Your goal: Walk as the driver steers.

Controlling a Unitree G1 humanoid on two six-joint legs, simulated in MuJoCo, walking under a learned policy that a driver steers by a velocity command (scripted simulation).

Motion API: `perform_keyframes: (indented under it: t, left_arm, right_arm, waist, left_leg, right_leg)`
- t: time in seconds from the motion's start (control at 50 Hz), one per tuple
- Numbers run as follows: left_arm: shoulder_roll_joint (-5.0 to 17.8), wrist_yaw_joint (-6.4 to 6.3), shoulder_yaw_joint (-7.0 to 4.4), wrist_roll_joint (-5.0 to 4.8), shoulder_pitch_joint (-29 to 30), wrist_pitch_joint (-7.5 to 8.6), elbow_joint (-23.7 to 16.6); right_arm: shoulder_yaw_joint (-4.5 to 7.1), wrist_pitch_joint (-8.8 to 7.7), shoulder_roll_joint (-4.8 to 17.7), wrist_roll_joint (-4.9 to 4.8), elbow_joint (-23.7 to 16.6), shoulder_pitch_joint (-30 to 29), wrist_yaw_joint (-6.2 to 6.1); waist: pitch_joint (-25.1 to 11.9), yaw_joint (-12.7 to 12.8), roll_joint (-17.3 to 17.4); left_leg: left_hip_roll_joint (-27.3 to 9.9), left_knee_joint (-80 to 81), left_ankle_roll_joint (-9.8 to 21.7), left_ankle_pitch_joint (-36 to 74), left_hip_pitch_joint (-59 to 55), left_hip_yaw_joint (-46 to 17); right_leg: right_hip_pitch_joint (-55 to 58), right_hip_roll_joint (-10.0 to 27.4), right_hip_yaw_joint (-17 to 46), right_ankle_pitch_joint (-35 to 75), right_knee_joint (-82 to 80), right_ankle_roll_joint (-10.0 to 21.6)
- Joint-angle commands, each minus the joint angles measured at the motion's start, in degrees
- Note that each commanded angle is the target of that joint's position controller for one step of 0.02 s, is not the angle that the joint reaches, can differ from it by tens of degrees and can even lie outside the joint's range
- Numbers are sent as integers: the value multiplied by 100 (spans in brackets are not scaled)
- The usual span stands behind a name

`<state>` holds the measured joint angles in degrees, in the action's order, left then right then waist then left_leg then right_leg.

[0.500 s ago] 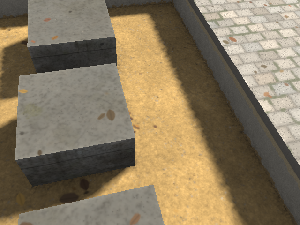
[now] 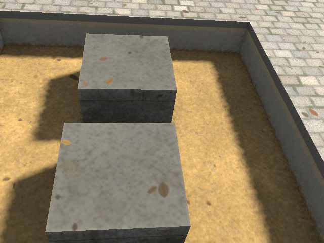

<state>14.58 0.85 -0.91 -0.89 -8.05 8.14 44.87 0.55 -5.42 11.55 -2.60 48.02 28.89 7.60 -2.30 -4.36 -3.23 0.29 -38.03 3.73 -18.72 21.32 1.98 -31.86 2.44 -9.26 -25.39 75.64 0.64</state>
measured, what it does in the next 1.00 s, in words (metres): walks ahead: right foot, then left foot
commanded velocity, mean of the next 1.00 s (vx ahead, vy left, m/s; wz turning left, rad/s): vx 0.50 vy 0.00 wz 0.29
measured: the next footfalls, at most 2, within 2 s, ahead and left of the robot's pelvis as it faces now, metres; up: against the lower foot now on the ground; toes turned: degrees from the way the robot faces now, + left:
right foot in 0.20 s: +0.22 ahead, -0.04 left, +0.00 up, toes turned +2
left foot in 0.78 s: +0.72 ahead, +0.29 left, +0.00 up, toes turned +26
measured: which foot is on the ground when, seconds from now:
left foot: down 0.00-0.22, up 0.24-0.76, down 0.78-1.00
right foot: up 0.00-0.18, down 0.20-0.76, up 0.78-1.00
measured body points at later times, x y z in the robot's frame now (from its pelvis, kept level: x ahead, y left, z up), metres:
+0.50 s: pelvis +0.27 +0.04 +0.00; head +0.26 +0.03 +0.45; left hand +0.21 +0.29 -0.12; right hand +0.52 -0.14 -0.09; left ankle +0.29 +0.15 -0.63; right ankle +0.18 -0.04 -0.73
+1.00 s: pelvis +0.61 +0.21 +0.00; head +0.64 +0.24 +0.45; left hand +0.57 +0.45 -0.15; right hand +0.75 -0.02 -0.11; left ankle +0.68 +0.27 -0.73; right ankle +0.63 +0.10 -0.56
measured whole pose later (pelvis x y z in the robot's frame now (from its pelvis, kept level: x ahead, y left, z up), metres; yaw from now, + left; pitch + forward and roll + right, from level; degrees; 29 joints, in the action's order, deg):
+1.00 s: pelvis +0.61 +0.21 +0.00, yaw +15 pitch +2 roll -1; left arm 11.9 -1.0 -1.3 -1.7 -22.0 6.5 50.7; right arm 1.7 -8.8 13.0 -6.1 44.8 17.7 1.0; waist 2.8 -1.4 -1.4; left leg -0.1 -30.4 5.7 -9.7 23.4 12.9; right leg -43.3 10.0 -9.2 -11.0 90.5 -2.2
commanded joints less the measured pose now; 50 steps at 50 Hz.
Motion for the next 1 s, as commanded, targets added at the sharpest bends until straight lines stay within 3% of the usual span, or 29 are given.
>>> perform_keyframes:
  t: [0.02,0.08,0.12,0.16,0.2,0.22,0.24,0.26,0.3,0.34,0.4,0.46,0.54,0.64,0.66,0.68,0.72,0.74,0.76,0.78,0.8,0.82,0.84,0.86,0.88,0.9,0.94,0.96,1.0]
  left_arm:
    - [229,112,-99,81,447,201,-738]
    - [-10,241,-108,-183,821,266,-1143]
    - [-140,251,-77,-149,245,217,-1033]
    - [308,168,-237,-66,-1122,198,-820]
    - [318,88,-298,96,-1735,66,-945]
    - [492,3,-302,188,-2066,1,-831]
    - [817,87,-350,42,-1821,-68,-1066]
    - [735,299,-323,-122,-1625,-129,-1135]
    - [550,408,-310,-286,-1303,-81,-1023]
    - [215,314,-195,-236,-1161,-41,-764]
    - [226,64,-122,-12,-1272,-46,-762]
    - [640,-90,-234,78,-2036,-160,-501]
    - [176,75,-223,-157,-3020,218,610]
    - [-236,479,27,138,-2587,177,1325]
    - [-375,552,164,96,-2186,85,1083]
    - [-422,549,183,-226,-3121,152,1270]
    - [475,653,-100,-29,-2342,172,1151]
    - [683,546,-174,-117,-2051,46,1086]
    - [790,434,-197,20,-1690,-33,1021]
    - [773,203,-194,81,-1660,-12,950]
    - [376,141,-193,-173,-2322,-27,849]
    - [844,134,-272,-583,-3203,-163,502]
    - [733,76,-252,-575,-3470,-228,725]
    - [191,-60,-110,-490,-3915,-352,905]
    - [-137,-166,-46,-442,-3966,-377,1133]
    - [-566,-295,107,-277,-3267,-320,969]
    - [-824,-299,162,24,-2863,-104,684]
    - [-900,-206,124,21,-2762,-68,715]
    - [-895,-114,143,-50,-1883,-248,535]
  right_arm:
    - [175,-88,770,34,-636,-556,-353]
    - [244,-18,1040,60,-820,-568,-513]
    - [262,-12,1077,230,-889,-460,-660]
    - [293,23,1080,152,-1279,-1515,-771]
    - [314,-81,1070,317,-1678,-2020,-656]
    - [232,-121,675,194,-1735,-2010,-650]
    - [258,-81,409,104,-1645,-802,-632]
    - [446,19,861,76,-1108,439,-678]
    - [548,152,1036,213,-864,1,-736]
    - [342,218,584,59,-986,-937,-663]
    - [256,230,519,52,-1245,-2176,-400]
    - [214,301,468,352,-1313,-2569,-411]
    - [96,160,270,-218,-1740,-4379,-312]
    - [-48,-48,136,-307,-2282,-5048,-58]
    - [-84,1,167,-164,-2119,-4554,123]
    - [-159,10,1,-72,-1922,-4714,57]
    - [-147,-65,269,350,-1917,-3626,-57]
    - [-70,-10,456,571,-1714,-3126,-178]
    - [120,42,791,605,-1387,-2065,-234]
    - [254,46,985,474,-955,-743,-321]
    - [227,-59,1334,-41,-1178,-924,-448]
    - [17,-102,882,-722,-1601,-1533,-271]
    - [63,-68,680,-553,-1298,-1067,-268]
    - [114,-185,631,-398,-1224,-1148,-282]
    - [119,-453,481,-315,-1029,-1065,-425]
    - [174,-543,615,-304,-845,-1241,-637]
    - [50,-660,237,-354,-953,-1930,-749]
    - [58,-639,175,-447,-994,-2100,-726]
    - [55,-446,143,-291,-1172,-2335,-608]
  waist:
    - [-9,643,605]
    - [-106,421,366]
    - [-542,380,813]
    - [-859,1032,1084]
    - [-241,1631,8]
    - [-207,1414,-399]
    - [-389,479,-1205]
    - [-573,-25,-1080]
    - [286,-202,-421]
    - [852,45,326]
    - [411,705,494]
    - [-634,1228,-82]
    - [911,1635,292]
    - [2150,861,179]
    - [2364,620,-52]
    - [1833,1291,-117]
    - [653,338,-405]
    - [717,190,-681]
    - [524,-325,-576]
    - [9,-827,-432]
    - [-720,27,1048]
    - [-1994,136,1276]
    - [-2620,-113,1590]
    - [-2317,52,1209]
    - [-1886,203,-93]
    - [-897,325,-380]
    - [-794,794,138]
    - [-438,940,353]
    - [-240,888,810]
  left_leg:
    - [-1037,2014,968,660,-288,-2001]
    - [-592,2133,918,1534,80,-1170]
    - [-517,2205,889,2476,125,-1124]
    - [-772,1384,790,3488,222,-1309]
    - [-43,-395,265,4273,155,-891]
    - [180,-1976,50,1693,797,-912]
    - [621,-3791,80,-2066,1529,-463]
    - [283,-4828,127,-1812,1773,-287]
    - [-437,-5516,35,-1226,2174,73]
    - [-639,-4772,-297,-732,2216,-70]
    - [-674,-3378,-655,131,2527,333]
    - [-486,-3624,-187,-28,2538,897]
    - [-914,-3670,100,-486,6084,468]
    - [-587,-1978,8,984,4939,774]
    - [-331,-224,146,2687,2279,730]
    - [301,-213,17,3779,336,1193]
    - [914,-1345,194,3113,-1882,1405]
    - [530,-723,379,1929,-1869,680]
    - [381,9,539,1065,-2313,484]
    - [-86,711,266,-43,-3323,212]
    - [-1740,165,-773,-214,-4628,-1330]
    - [-3020,1946,-827,799,-4935,-3920]
    - [-2506,2251,-828,803,-4779,-3508]
    - [-2495,2250,-844,798,-4034,-3440]
    - [-2441,2121,-961,589,-2492,-2739]
    - [-2373,2559,-529,230,-578,-2535]
    - [-1921,2741,-513,343,345,-1450]
    - [-1766,2402,-864,779,753,-754]
    - [-1425,2214,-663,722,1039,219]
  right_leg:
    - [-658,223,222,193,-1028,-255]
    - [514,-260,-248,1183,-2912,-366]
    - [2015,-775,-565,1885,-2871,-325]
    - [3019,-141,389,2381,-2203,90]
    - [3004,-377,-82,2055,-4238,-23]
    - [3642,509,719,4470,-4407,163]
    - [3831,2222,3151,6640,-4631,384]
    - [3558,2347,4029,6671,-5206,479]
    - [2555,2090,3474,3788,-5877,866]
    - [1915,1413,2135,2668,-6136,893]
    - [2865,918,767,2435,-6288,900]
    - [4311,1265,428,3431,-5966,1155]
    - [6280,1601,1067,2243,-6844,1050]
    - [3649,849,-57,1946,-7597,653]
    - [1539,429,-1010,2394,-7739,442]
    - [875,688,-608,2422,-8283,538]
    - [718,527,-806,6994,-6725,426]
    - [1189,763,-825,7529,-5806,397]
    - [1367,867,-721,7129,-4385,480]
    - [1125,665,-636,4769,-2611,371]
    - [-366,221,-317,-1707,-142,249]
    - [-1413,-316,202,-999,516,156]
    - [-1024,260,685,143,568,129]
    - [-699,470,637,478,928,-23]
    - [4,877,758,1189,755,-167]
    - [319,679,278,962,1557,-299]
    - [334,985,410,1274,2086,-291]
    - [34,1103,490,1898,2050,-323]
    - [-480,1113,335,1763,2006,-294]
